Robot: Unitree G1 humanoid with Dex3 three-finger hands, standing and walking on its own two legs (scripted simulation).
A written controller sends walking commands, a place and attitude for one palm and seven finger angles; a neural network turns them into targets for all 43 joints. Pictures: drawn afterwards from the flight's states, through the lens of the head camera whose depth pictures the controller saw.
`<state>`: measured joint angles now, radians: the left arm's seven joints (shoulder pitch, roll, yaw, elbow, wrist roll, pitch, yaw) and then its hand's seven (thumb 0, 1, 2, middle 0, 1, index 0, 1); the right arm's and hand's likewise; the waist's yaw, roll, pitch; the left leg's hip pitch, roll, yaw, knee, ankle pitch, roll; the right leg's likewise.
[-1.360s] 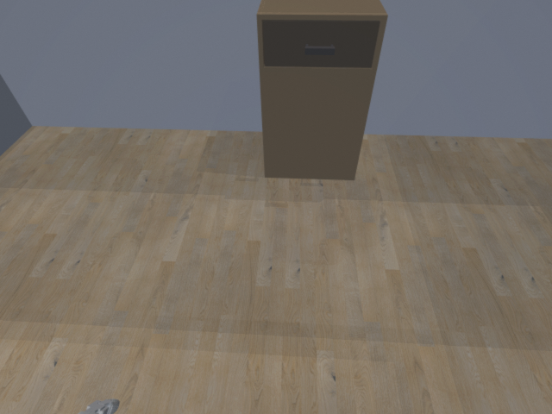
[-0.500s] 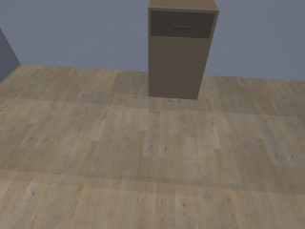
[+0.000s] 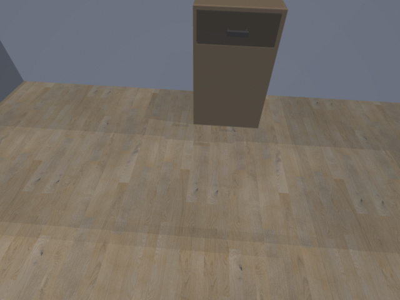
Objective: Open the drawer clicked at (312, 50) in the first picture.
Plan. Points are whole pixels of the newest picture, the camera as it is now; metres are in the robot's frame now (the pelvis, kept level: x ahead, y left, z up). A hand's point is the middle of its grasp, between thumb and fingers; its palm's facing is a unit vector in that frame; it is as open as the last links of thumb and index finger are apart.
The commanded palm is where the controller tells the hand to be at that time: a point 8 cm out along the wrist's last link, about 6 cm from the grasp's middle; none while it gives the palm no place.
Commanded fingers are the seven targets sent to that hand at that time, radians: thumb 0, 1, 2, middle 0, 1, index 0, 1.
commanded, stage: look at it before walking up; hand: left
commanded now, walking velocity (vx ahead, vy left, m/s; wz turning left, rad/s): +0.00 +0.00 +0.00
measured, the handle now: (237, 32) +1.46 -0.12 -0.05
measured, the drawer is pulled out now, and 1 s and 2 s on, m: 0.00 0.00 0.00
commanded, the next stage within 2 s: walk to a spot facing it in 0.08 s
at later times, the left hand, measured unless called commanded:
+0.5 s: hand out of the picture +0.07 +0.19 -0.17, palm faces -0.12 -0.97 -0.23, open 7.4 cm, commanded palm none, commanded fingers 0.00 0.90 0.90 -0.20 -0.30 -0.20 -0.30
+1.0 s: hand (167, 282) +0.20 +0.10 -0.18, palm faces -0.22 -0.96 -0.19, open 7.4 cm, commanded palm none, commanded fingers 0.00 0.90 0.90 -0.20 -0.30 -0.20 -0.30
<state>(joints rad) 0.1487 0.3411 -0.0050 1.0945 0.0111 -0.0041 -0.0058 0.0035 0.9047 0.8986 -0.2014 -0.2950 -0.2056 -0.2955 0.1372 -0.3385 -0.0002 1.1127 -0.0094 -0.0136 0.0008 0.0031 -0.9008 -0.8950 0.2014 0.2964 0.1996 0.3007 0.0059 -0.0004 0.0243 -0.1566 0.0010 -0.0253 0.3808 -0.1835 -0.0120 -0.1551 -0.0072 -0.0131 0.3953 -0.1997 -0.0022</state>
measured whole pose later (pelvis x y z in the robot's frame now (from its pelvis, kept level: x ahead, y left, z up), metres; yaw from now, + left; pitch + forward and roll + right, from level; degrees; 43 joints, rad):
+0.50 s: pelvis +0.05 -0.02 -0.01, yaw -9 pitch +0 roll +2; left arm 0.32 0.24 0.03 1.05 0.02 0.04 -0.05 0.00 0.91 0.90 -0.20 -0.29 -0.20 -0.29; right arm 0.26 -0.24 -0.03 1.06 -0.02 -0.02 0.00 0.00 -0.90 -0.90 0.20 0.30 0.20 0.30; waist 0.02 0.00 0.01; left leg -0.13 0.06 0.12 0.48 -0.34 -0.03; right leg -0.34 -0.01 -0.02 0.78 -0.47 -0.02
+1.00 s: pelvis +0.23 -0.08 -0.01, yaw -20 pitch +1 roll +0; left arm 0.47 0.12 0.03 1.08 0.02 -0.08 0.02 0.00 0.90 0.90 -0.20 -0.29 -0.21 -0.30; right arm 0.09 -0.17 -0.05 0.97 -0.02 -0.01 0.03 0.00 -0.91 -0.90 0.20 0.30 0.19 0.30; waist 0.06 0.02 0.04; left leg -0.64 0.10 0.08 0.86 -0.14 -0.04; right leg 0.07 0.07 0.07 0.30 -0.38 -0.07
